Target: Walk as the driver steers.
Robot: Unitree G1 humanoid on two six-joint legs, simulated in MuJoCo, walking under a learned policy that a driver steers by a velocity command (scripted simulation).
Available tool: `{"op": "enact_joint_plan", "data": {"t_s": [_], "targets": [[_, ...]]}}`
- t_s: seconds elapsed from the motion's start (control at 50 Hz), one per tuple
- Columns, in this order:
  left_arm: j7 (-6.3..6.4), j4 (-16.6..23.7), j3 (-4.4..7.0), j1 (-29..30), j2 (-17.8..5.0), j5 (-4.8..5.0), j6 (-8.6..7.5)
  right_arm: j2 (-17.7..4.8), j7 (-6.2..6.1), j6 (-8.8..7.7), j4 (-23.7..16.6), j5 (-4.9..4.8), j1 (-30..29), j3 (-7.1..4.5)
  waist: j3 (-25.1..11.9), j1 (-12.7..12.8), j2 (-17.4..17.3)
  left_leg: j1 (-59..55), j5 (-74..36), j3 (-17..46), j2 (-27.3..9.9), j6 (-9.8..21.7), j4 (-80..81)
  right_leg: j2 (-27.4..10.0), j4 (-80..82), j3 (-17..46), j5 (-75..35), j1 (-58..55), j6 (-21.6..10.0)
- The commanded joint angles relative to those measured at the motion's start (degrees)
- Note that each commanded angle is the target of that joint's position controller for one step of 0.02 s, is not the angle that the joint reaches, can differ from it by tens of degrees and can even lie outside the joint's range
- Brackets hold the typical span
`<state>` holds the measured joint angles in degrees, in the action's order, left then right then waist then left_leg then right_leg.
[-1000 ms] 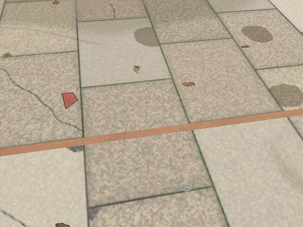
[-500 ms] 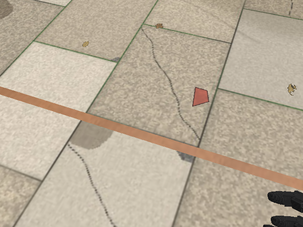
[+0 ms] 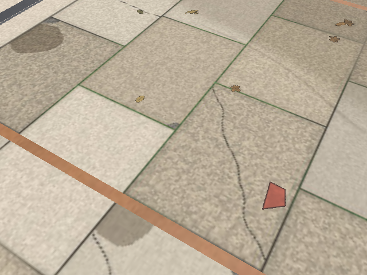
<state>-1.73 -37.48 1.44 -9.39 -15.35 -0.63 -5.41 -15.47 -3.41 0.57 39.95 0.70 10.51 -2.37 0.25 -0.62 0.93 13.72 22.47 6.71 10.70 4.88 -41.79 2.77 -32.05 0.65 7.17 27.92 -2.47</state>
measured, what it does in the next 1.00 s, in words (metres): walks ahead, turning right: left foot, then right foot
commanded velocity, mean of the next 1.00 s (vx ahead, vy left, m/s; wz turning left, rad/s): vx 0.12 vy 0.00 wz -0.69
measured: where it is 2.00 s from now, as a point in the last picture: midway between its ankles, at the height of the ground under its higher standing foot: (296, 190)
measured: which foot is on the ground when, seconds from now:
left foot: down 0.00-0.00, up 0.02-0.32, down 0.34-0.82, up 0.84-1.00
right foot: down 0.00-0.34, up 0.36-0.82, down 0.84-1.00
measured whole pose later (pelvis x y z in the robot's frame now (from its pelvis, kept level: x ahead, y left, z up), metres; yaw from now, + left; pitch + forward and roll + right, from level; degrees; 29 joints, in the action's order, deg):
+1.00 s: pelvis +0.10 -0.05 +0.02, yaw -46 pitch +2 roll +1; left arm -1.0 -38.4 2.2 -21.9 -15.0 -0.8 -2.3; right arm -18.8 2.6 -3.0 43.3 1.7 13.0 -4.7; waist -1.4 0.2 -2.3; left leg 35.3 12.6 -1.3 -5.5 0.5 -62.8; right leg 1.1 -22.8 -0.5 17.7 7.4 -2.7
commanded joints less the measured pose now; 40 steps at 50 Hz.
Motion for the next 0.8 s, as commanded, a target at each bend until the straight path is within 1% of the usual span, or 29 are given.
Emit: {"op": "enact_joint_plan", "data": {"t_s": [0.02, 0.04, 0.06, 0.08, 0.1, 0.12, 0.14, 0.18, 0.22, 0.26, 0.3, 0.32, 0.34, 0.36, 0.38, 0.4, 0.42, 0.44, 0.46, 0.48, 0.52, 0.54, 0.58, 0.64, 0.68, 0.74, 0.76, 0.78, 0.8], "targets": [[0.8, 3.2, 4.5, -9.6, -12.7, -0.89, 0.6, -8.8, 0.32, -0.62, -6.0, 1.2, 1.9, -2.16, -16.7, 3.2, 16.5, 22.5, 13.0, 1.1, 1.3, -10.1, -34.9, -22.0, 11.6, 40.1, -32.2, -34.1, -21.5], [1.77, 4.7, 3.76, -6.3, -9.7, -0.06, 1.7, -9.2, 1.38, -0.31, -5.6, 0.23, 2.5, -2.18, -13.9, 1.9, 8.3, 23.5, 10.7, 5.7, -2.7, -8.7, -38.3, -21.1, 12.5, 39.3, -17.1, -29.3, -17.9], [2.56, 6.2, 3.39, -3.5, -8.4, 0.69, 2.89, -7.6, 1.94, 0.38, -5.9, -0.07, -0.1, -1.67, -9.4, 1.3, 2.2, 23.8, 7.4, 4.6, -4.0, -8.3, -39.1, -18.1, 13.3, 35.2, -6.9, -22.9, -14.7], [2.96, 7.0, 3.25, -1.4, -8.4, 1.4, 3.83, -6.2, 2.22, 0.96, -6.5, 0.22, -1.7, -1.37, -4.4, 0.3, -1.3, 24.0, 5.4, 3.4, -5.2, -7.7, -34.1, -15.3, 15.2, 31.9, 0.3, -15.8, -12.3], [3.26, 7.8, 3.5, 0.2, -9.0, 1.71, 4.43, -5.7, 2.23, 1.23, -6.8, 0.44, -2.3, -1.49, -3.0, -0.7, -1.7, 22.2, 3.1, 2.7, -6.4, -7.3, -27.4, -12.3, 16.3, 29.4, 7.2, -12.0, -10.2], [3.31, 8.4, 3.97, 1.5, -9.8, 1.57, 5.15, -4.2, 2.36, 1.14, -6.7, 0.21, -2.0, -1.2, -2.3, -1.5, 0.2, 18.6, 1.3, 0.6, -5.8, -7.4, -19.5, -8.3, 16.9, 26.2, 9.2, -8.7, -8.2], [3.42, 8.5, 4.43, 1.2, -10.1, 1.3, 5.79, -3.5, 2.36, 0.82, -6.1, -0.1, -2.4, -1.13, -2.7, -0.8, 2.5, 16.2, 0.5, -0.7, -4.8, -7.9, -14.1, -6.4, 17.0, 24.9, 8.1, -8.1, -7.8], [3.78, 7.8, 5.22, -0.9, -10.9, 1.23, 6.55, -3.0, 2.19, 0.07, -5.4, -0.61, -2.6, -1.15, -5.8, 0.1, 6.0, 12.7, 0.1, -0.4, -4.2, -8.6, -7.0, -6.0, 15.8, 25.5, 5.5, -10.6, -8.1], [4.05, 7.6, 5.93, -2.0, -11.6, 1.61, 7.04, -3.7, 2.16, -0.66, -4.8, -0.98, -3.2, -1.4, -7.4, 1.0, 8.2, 10.1, -2.4, 0.4, -4.1, -8.5, -1.0, -6.3, 15.0, 27.2, 6.0, -12.2, -7.8], [4.2, 7.7, 6.43, -2.2, -12.0, 1.83, 7.61, -4.8, 2.3, -1.37, -4.4, -1.36, -3.8, -1.96, -7.9, 1.6, 9.7, 8.3, -4.1, 1.1, -3.9, -8.2, 4.1, -6.4, 14.5, 29.9, 7.7, -13.5, -7.0], [4.29, 8.1, 6.75, -1.7, -12.1, 2.04, 8.15, -5.7, 2.59, -2.06, -3.5, -1.72, -2.8, -2.58, -7.6, 1.2, 10.6, 4.8, -6.0, 1.3, -4.2, -7.2, 10.9, -5.8, 13.7, 32.2, 9.6, -13.4, -5.8], [4.33, 8.3, 6.73, -0.8, -11.8, 2.35, 8.36, -6.1, 2.66, -2.36, -2.6, -1.8, -1.0, -3.0, -7.5, -0.1, 10.5, 0.7, -9.6, 0.9, -5.0, -6.4, 16.7, -4.6, 12.5, 32.1, 10.9, -11.9, -4.5], [4.28, 8.3, 6.33, -1.4, -10.4, 2.53, 8.41, -7.9, 2.5, -2.46, -1.9, -1.58, 0.7, -3.76, -8.1, -0.4, 8.7, -5.7, -12.0, 2.7, -9.3, -4.6, 21.3, -2.2, 9.5, 30.4, 16.2, -8.0, -2.5], [4.05, 8.7, 5.51, -3.2, -7.6, 2.37, 8.48, -11.9, 2.19, -2.07, -2.3, -0.22, 1.1, -4.59, -9.4, 0.9, -1.6, -12.6, -8.7, 14.2, -21.4, 1.3, 23.9, 2.7, -1.0, 23.3, 26.5, 0.8, 0.2], [3.55, 9.6, 5.76, -3.9, -8.0, 2.64, 7.75, -12.8, 2.21, -1.64, -3.0, 2.1, -2.0, -4.57, -6.9, 2.7, -15.9, -8.3, -12.2, 25.2, -30.4, 7.7, 27.3, 7.5, -17.2, 12.1, 28.0, 7.9, 2.8], [3.11, 8.6, 6.94, -4.6, -12.4, 2.03, 7.09, -9.4, 1.94, -1.96, -4.8, 2.68, -5.7, -3.8, -4.6, 3.2, -13.6, -5.4, -15.3, 23.7, -31.7, 9.1, 26.9, 2.6, -27.0, 11.0, 24.4, 9.4, 4.8], [2.98, 7.0, 7.38, -5.6, -13.5, 2.12, 7.3, -6.7, 1.33, -1.85, -5.7, 1.71, -8.4, -3.08, -3.4, 3.8, -9.3, -4.4, -16.0, 16.6, -28.2, 7.0, 25.3, 1.1, -31.0, 9.5, 20.4, 9.1, 5.7], [3.17, 5.7, 7.15, -6.7, -12.2, 1.88, 7.81, -5.7, 0.79, -1.65, -5.9, 0.63, -9.3, -2.75, -2.8, 3.7, -6.9, -5.0, -16.4, 11.7, -24.7, 5.1, 24.2, 0.6, -34.4, 8.6, 17.1, 9.7, 6.5], [3.1, 5.4, 6.71, -7.4, -10.8, 1.78, 8.21, -5.7, 0.35, -1.43, -5.9, 0.09, -9.0, -2.53, -2.3, 3.2, -6.6, -5.7, -19.3, 8.7, -23.9, 4.9, 23.6, -0.1, -38.7, 7.5, 15.3, 11.2, 7.3], [2.82, 5.8, 6.18, -6.9, -9.7, 2.01, 8.37, -5.8, 0.01, -1.2, -5.7, 0.1, -8.0, -2.34, -1.6, 2.6, -6.4, -5.8, -23.1, 5.8, -23.5, 5.5, 23.6, -1.3, -40.6, 5.6, 14.3, 12.2, 8.0], [2.55, 7.9, 5.27, -2.6, -8.3, 2.61, 8.26, -6.7, -0.31, -0.7, -5.0, 0.58, -4.9, -2.53, -0.9, 0.0, -7.6, -8.8, -26.2, 2.1, -23.4, 6.7, 24.2, -3.8, -37.6, 2.2, 12.1, 14.8, 9.3], [2.46, 8.9, 4.97, -0.7, -8.0, 2.65, 8.19, -7.3, -0.34, -0.45, -4.6, 0.75, -3.3, -2.74, -1.1, -1.3, -8.1, -11.0, -27.5, 1.4, -24.1, 7.4, 24.2, -4.9, -35.6, 1.7, 11.8, 15.6, 10.0], [2.07, 10.1, 4.55, 1.0, -7.5, 2.44, 8.15, -8.9, -0.13, -0.09, -4.0, 0.83, -1.4, -3.32, -2.2, -2.5, -8.7, -13.9, -30.5, 0.0, -25.9, 8.5, 24.0, -6.6, -31.7, 1.1, 12.4, 15.1, 10.6], [1.42, 10.9, 4.05, 1.7, -6.6, 2.09, 8.24, -10.9, 0.66, 0.03, -3.8, 0.52, -2.0, -4.21, -3.2, -2.5, -9.2, -13.6, -33.0, -4.2, -27.6, 8.5, 23.8, -8.1, -25.2, -0.7, 12.5, 10.5, 9.9], [1.05, 11.0, 4.0, 1.8, -6.5, 2.0, 8.58, -11.8, 1.28, -0.05, -3.7, 0.17, -3.2, -4.68, -3.5, -2.0, -9.5, -11.6, -33.5, -7.4, -28.2, 7.8, 23.5, -8.0, -20.4, -2.4, 11.9, 5.9, 8.8], [0.81, 11.2, 4.16, 2.1, -6.5, 1.75, 9.34, -12.5, 2.49, -0.63, -2.7, -1.38, -2.6, -5.15, -4.1, -1.4, -10.1, -10.0, -36.0, -8.8, -28.8, 6.9, 20.8, -5.7, -11.6, -4.2, 14.1, -1.6, 6.2], [0.69, 10.9, 4.17, 1.9, -6.4, 1.92, 9.63, -13.0, 2.9, -0.97, -2.1, -2.21, -1.4, -5.4, -5.4, -1.5, -9.9, -10.0, -27.4, -8.4, -29.6, 6.2, 21.3, -4.9, -8.4, -4.8, 14.6, -4.1, 4.9], [0.42, 10.3, 4.2, 0.4, -6.2, 2.22, 9.63, -13.4, 3.25, -1.35, -1.6, -3.2, -1.1, -5.51, -5.7, -0.4, -9.6, -7.8, -14.9, -8.1, -29.8, 5.3, 21.7, -4.5, -3.9, -5.2, 13.8, -8.4, 3.0], [0.2, 8.1, 4.54, -4.0, -6.5, 2.57, 9.3, -12.3, 3.41, -1.61, -1.2, -3.86, -1.9, -5.09, -5.5, 2.1, -8.7, -1.7, -1.3, -9.1, -28.7, 3.9, 20.4, -3.4, 1.6, -6.2, 11.6, -16.5, 0.9]]}}
Next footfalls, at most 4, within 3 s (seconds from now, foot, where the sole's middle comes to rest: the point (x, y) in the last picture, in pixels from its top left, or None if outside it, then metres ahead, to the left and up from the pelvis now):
0.34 left None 0.17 0.12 -0.76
0.84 right None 0.02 -0.10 -0.76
1.32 left None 0.45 -0.24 -0.76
1.76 right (324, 192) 0.81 -0.57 -0.76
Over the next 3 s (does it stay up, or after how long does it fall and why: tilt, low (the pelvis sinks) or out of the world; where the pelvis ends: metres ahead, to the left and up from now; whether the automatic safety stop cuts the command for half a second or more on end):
stays up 1.81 -0.37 0.01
